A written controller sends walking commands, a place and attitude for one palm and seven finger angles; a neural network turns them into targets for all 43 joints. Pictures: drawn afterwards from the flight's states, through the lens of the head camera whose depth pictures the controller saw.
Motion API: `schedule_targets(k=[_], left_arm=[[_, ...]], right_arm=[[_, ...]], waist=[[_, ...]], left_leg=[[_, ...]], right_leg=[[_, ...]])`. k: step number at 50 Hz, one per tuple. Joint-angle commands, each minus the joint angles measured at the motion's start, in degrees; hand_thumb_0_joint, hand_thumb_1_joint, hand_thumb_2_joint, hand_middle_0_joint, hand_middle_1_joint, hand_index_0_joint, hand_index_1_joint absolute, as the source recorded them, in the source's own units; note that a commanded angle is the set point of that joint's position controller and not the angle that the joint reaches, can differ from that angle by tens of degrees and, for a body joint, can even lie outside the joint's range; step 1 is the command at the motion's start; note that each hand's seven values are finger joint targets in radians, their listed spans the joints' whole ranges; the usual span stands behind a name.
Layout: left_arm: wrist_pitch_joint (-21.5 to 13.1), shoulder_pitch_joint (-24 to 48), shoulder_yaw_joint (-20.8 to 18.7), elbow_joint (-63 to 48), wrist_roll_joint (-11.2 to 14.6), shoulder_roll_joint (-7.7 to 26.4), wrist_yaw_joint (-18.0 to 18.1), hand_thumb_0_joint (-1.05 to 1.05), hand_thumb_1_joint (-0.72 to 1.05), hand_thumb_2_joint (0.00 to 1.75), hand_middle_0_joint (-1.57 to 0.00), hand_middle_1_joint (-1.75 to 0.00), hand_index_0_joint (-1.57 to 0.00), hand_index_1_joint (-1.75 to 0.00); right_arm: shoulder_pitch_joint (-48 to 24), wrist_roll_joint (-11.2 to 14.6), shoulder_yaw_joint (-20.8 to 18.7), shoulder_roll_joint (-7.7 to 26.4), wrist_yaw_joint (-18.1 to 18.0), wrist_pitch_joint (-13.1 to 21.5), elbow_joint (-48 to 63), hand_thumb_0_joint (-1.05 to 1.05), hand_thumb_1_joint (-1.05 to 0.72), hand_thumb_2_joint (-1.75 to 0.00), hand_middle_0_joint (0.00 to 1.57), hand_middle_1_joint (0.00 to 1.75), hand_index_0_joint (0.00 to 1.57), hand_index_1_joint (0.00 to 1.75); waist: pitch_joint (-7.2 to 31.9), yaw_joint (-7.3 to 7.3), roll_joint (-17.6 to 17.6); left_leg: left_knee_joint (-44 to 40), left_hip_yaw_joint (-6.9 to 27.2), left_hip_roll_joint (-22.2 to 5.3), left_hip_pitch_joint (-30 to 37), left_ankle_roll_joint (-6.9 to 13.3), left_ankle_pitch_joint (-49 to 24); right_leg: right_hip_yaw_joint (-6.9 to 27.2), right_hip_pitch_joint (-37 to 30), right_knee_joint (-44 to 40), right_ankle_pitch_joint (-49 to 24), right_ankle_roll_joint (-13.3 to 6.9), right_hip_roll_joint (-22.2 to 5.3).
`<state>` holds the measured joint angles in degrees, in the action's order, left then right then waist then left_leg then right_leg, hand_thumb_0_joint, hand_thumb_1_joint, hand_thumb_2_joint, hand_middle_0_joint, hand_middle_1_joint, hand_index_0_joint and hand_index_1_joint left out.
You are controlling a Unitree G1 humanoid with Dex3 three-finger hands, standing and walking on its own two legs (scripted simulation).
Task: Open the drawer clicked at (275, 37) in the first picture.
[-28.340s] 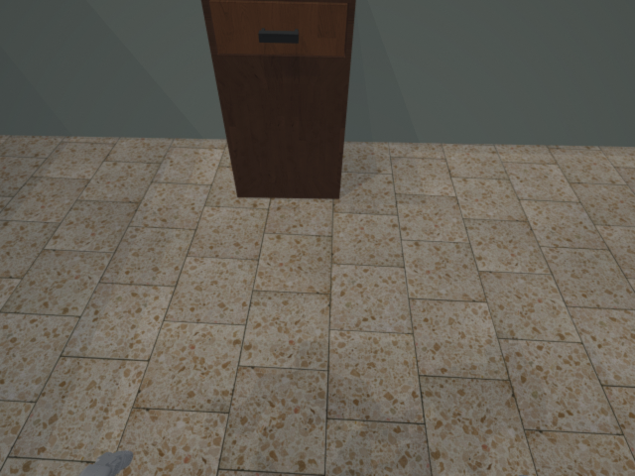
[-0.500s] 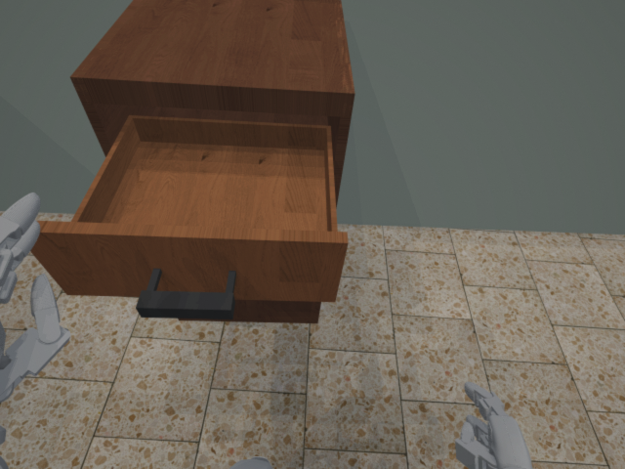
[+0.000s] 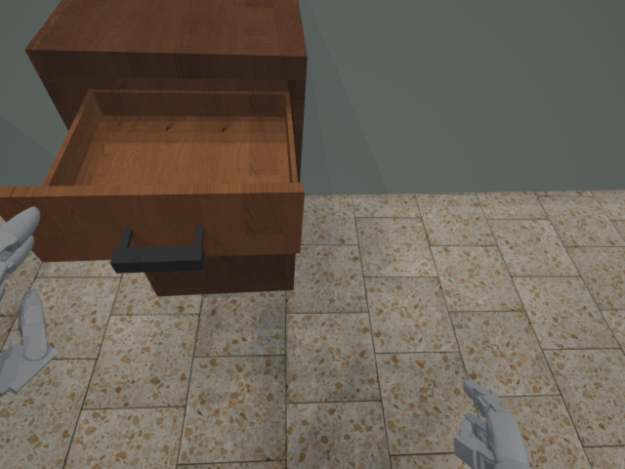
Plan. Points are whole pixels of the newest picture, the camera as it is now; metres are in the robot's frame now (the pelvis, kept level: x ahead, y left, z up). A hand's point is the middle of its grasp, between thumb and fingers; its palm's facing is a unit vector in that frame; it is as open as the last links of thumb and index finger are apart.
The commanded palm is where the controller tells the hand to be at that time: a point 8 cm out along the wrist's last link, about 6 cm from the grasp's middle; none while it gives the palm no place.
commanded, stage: stop stepping back and stand still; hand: left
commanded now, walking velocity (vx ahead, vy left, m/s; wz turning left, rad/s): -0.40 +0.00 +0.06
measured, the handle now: (162, 246) +0.42 +0.25 -0.02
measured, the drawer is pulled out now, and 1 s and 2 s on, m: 0.30 0.30 0.30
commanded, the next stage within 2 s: let the arm hang, fingers relaxed in 0.88 s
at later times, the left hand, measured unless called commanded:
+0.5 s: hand out of the picture +0.06 +0.20 +0.16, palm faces +0.42 -0.80 -0.43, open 7.4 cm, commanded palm +0.00 +0.24 +0.18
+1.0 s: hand out of the picture +0.04 +0.22 +0.14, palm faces +0.39 -0.81 -0.45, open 7.4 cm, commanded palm none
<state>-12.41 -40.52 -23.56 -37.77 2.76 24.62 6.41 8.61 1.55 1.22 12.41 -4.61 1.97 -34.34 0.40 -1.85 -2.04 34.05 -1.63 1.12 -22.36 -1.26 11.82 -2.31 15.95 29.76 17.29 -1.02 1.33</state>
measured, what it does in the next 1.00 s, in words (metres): walks backwards: right foot, then left foot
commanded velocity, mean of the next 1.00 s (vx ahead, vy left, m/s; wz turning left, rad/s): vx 0.12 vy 0.04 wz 0.00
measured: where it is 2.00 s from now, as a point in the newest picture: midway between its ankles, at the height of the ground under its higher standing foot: outside the picture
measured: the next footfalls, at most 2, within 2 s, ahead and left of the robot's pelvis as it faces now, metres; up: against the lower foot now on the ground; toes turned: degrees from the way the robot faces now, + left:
right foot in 0.30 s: -0.10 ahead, -0.14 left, +0.00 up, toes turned +5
left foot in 0.62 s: -0.11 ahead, +0.09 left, +0.00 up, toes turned +4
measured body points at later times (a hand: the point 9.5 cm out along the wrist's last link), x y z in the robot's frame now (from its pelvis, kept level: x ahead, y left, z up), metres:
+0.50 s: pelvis -0.12 -0.05 +0.01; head -0.14 -0.06 +0.46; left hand +0.03 +0.24 +0.19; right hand +0.02 -0.29 -0.09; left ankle -0.13 +0.09 -0.68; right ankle -0.11 -0.12 -0.73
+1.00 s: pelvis -0.14 -0.03 +0.00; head -0.14 -0.03 +0.45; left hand +0.01 +0.26 +0.16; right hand +0.03 -0.25 -0.09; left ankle -0.15 +0.09 -0.74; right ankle -0.11 -0.13 -0.73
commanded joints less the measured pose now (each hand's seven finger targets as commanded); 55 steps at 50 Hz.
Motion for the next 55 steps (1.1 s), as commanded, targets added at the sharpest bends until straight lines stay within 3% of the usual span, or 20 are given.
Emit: schedule_targets(k=[1,2,6,12,14,16,17,21,26,28,31,32,33,36,40,44,48,49,52,55], left_arm=[[-3.0,3.9,-3.6,-13.7,-0.4,7.5,2.3,0.0,0.9,0.9,-0.2,-0.3,-0.2,-0.3],[-3.8,3.3,-2.5,-14.0,-0.3,6.2,2.0,0.0,0.9,0.9,-0.2,-0.3,-0.2,-0.3],[-1.5,-1.4,-5.0,-21.5,0.2,7.4,2.7,0.0,0.9,0.9,-0.2,-0.3,-0.2,-0.3],[1.5,-3.1,-6.5,-14.0,0.9,7.4,4.5,0.0,0.9,0.9,-0.2,-0.3,-0.2,-0.3],[1.7,-1.1,-5.4,-9.2,0.4,7.0,4.0,0.0,0.9,0.9,-0.2,-0.3,-0.2,-0.3],[1.6,3.4,-6.0,-7.0,1.2,8.9,3.6,0.0,0.9,0.9,-0.2,-0.3,-0.2,-0.3],[1.6,7.8,-4.8,-6.4,0.9,8.5,3.5,0.0,0.9,0.9,-0.2,-0.3,-0.2,-0.3],[0.6,7.5,-0.8,0.2,-0.4,4.8,2.5,0.0,0.9,0.9,-0.2,-0.3,-0.2,-0.3],[-0.8,8.6,-0.4,-5.0,-1.9,5.9,4.0,0.0,0.9,0.9,-0.2,-0.3,-0.2,-0.3],[-1.1,6.1,-2.9,-8.4,-1.7,8.1,4.9,0.0,0.9,0.9,-0.2,-0.3,-0.2,-0.3],[-2.6,5.1,-4.1,-12.6,-1.2,8.1,5.0,0.0,0.9,0.9,-0.2,-0.3,-0.2,-0.3],[-2.4,3.9,-4.9,-12.7,-1.2,8.6,5.0,0.0,0.9,0.9,-0.2,-0.3,-0.2,-0.3],[-2.4,1.6,-5.7,-11.3,-0.5,9.1,4.7,0.0,0.9,0.9,-0.2,-0.3,-0.2,-0.3],[-1.7,3.2,-4.6,-7.2,-0.6,6.5,4.7,0.0,0.9,0.9,-0.2,-0.3,-0.2,-0.3],[-1.7,4.9,-2.9,-0.2,-0.6,5.1,4.3,0.0,0.9,0.9,-0.2,-0.3,-0.2,-0.3],[-1.3,5.9,-2.0,-1.3,-0.7,4.8,4.1,0.0,0.9,0.9,-0.2,-0.3,-0.2,-0.3],[-1.5,8.3,-2.3,-8.8,-1.1,6.2,4.1,0.0,0.9,0.9,-0.2,-0.3,-0.2,-0.3],[7.4,16.2,18.4,41.1,-6.5,-4.0,-3.9,0.0,0.9,0.9,-0.2,-0.3,-0.2,-0.3],[13.0,17.3,18.2,44.4,-5.1,-6.8,-5.4,0.0,0.9,0.9,-0.2,-0.3,-0.2,-0.3],[11.9,20.2,18.5,53.6,-5.0,-4.2,-5.6,0.0,0.9,0.9,-0.2,-0.3,-0.2,-0.3]], right_arm=[[-2.6,-0.9,-4.9,5.9,1.1,4.5,8.5,0.0,-0.9,-0.9,0.2,0.3,0.2,0.3],[-1.0,-0.5,-5.4,6.6,2.0,5.8,8.3,0.0,-0.9,-0.9,0.2,0.3,0.2,0.3],[-1.6,-1.2,-4.6,6.0,2.5,7.0,9.3,0.0,-0.9,-0.9,0.2,0.3,0.2,0.3],[-4.0,-0.4,-2.5,6.0,1.4,6.3,11.1,0.0,-0.9,-0.9,0.2,0.3,0.2,0.3],[-4.1,-0.5,-2.7,5.6,1.1,5.1,10.8,0.0,-0.9,-0.9,0.2,0.3,0.2,0.3],[-3.4,-1.0,-3.3,6.3,0.9,3.7,9.4,0.0,-0.9,-0.9,0.2,0.3,0.2,0.3],[-3.1,-1.0,-3.8,6.8,0.8,3.7,8.3,0.0,-0.9,-0.9,0.2,0.3,0.2,0.3],[-3.3,-1.4,-3.1,5.9,0.4,3.7,7.3,0.0,-0.9,-0.9,0.2,0.3,0.2,0.3],[-2.0,-1.8,-3.3,5.7,-0.6,6.2,7.3,0.0,-0.9,-0.9,0.2,0.3,0.2,0.3],[-0.6,-1.8,-3.5,5.9,-0.8,7.0,7.5,0.0,-0.9,-0.9,0.2,0.3,0.2,0.3],[0.5,-1.9,-4.2,8.2,-0.2,7.6,9.3,0.0,-0.9,-0.9,0.2,0.3,0.2,0.3],[0.4,-1.5,-4.2,8.1,0.4,7.8,9.3,0.0,-0.9,-0.9,0.2,0.3,0.2,0.3],[0.6,-1.0,-4.4,7.6,0.5,7.6,8.7,0.0,-0.9,-0.9,0.2,0.3,0.2,0.3],[-0.2,-0.6,-3.6,7.1,0.5,7.7,8.0,0.0,-0.9,-0.9,0.2,0.3,0.2,0.3],[0.8,-0.3,-4.2,6.5,1.4,6.8,7.1,0.0,-0.9,-0.9,0.2,0.3,0.2,0.3],[-0.5,-0.8,-3.1,5.9,1.2,5.7,7.0,0.0,-0.9,-0.9,0.2,0.3,0.2,0.3],[-2.2,-1.1,-2.4,6.3,0.8,6.3,8.3,0.0,-0.9,-0.9,0.2,0.3,0.2,0.3],[-3.6,-2.5,-6.2,15.7,6.0,8.1,-7.1,0.0,-0.9,-0.9,0.2,0.3,0.2,0.3],[1.6,-3.1,-4.9,10.6,5.0,3.3,-5.0,0.0,-0.9,-0.9,0.2,0.3,0.2,0.3],[1.3,-3.4,-4.3,12.4,4.4,1.9,-4.8,0.0,-0.9,-0.9,0.2,0.3,0.2,0.3]], waist=[[14.1,1.44,13.9],[14.1,1.42,10.2],[15.3,1.31,13.9],[4.8,0.99,16.3],[1.5,0.51,7.3],[-1.1,0.2,-10.7],[-1.7,0.47,-13.1],[-0.6,-0.57,-4.3],[2.0,1.56,-6.5],[4.6,1.11,-2.9],[7.2,1.17,13.7],[8.0,1.63,14.2],[8.2,1.74,12.8],[-0.3,0.86,7.7],[0.0,0.3,-7.3],[0.3,0.14,-3.4],[1.0,1.48,11.8],[-6.6,-1.11,13.6],[1.3,0.0,9.0],[7.2,2.09,-1.9]], left_leg=[[-8.1,16.0,-21.9,24.1,8.0,-62.8],[-9.7,13.7,-22.2,24.3,9.3,-56.5],[-11.0,11.0,-16.6,19.1,8.3,-39.3],[-21.9,7.5,-9.8,-7.4,4.2,26.6],[-11.3,2.5,-4.1,-7.8,1.5,23.7],[19.0,2.8,-0.4,-2.1,0.1,11.8],[27.7,3.9,-0.9,-5.6,0.1,10.9],[22.1,1.3,-3.1,-5.4,1.0,5.4],[-1.5,-3.4,-2.0,1.5,3.7,12.4],[-12.1,-3.2,-1.2,8.0,4.2,9.5],[-15.3,10.1,-10.8,13.0,7.9,-1.7],[-12.8,11.7,-13.3,14.4,8.2,-10.1],[-13.4,11.4,-14.2,13.0,8.2,-5.9],[-11.6,4.3,-8.0,-1.7,5.0,4.6],[4.9,-0.2,-2.4,-0.6,2.2,10.5],[-8.5,1.9,-4.0,7.9,3.1,3.6],[-18.7,10.2,-10.6,4.4,5.0,1.7],[-11.4,11.2,-10.5,-1.9,5.9,-11.4],[-10.3,11.7,-13.2,3.4,8.2,-22.6],[-4.6,11.3,-12.0,13.2,8.4,-40.4]], right_leg=[[4.7,10.7,19.9,12.6,0.8,-1.7],[5.3,11.6,24.8,15.6,0.4,-0.7],[2.1,9.4,23.5,10.0,2.5,-0.4],[-5.7,-11.7,2.7,7.2,1.7,1.0],[-2.3,-9.8,-9.6,9.3,-0.8,-3.0],[23.1,10.7,-24.8,22.8,-8.8,-21.2],[23.8,12.2,-25.4,24.3,-9.7,-23.8],[10.8,9.6,-20.2,16.3,-5.7,-16.9],[12.6,-0.3,-19.3,16.2,-5.8,-17.2],[10.8,-3.9,-14.6,10.3,-4.3,-14.4],[1.2,-2.8,3.7,-4.2,0.2,-4.8],[-2.1,-0.3,7.1,-5.0,1.1,-3.3],[-1.9,0.5,5.6,1.6,1.7,-3.0],[1.6,-7.9,-2.3,-4.7,0.2,-4.1],[18.1,-3.6,-16.3,4.2,-5.0,-16.6],[7.0,-0.2,-11.1,1.4,-2.0,-10.7],[0.4,-4.7,-0.7,-4.1,1.7,-3.0],[-1.4,4.7,10.2,-8.2,0.9,-4.4],[2.3,6.0,14.6,8.3,0.9,-2.8],[2.8,1.7,7.1,-3.4,0.3,-2.6]])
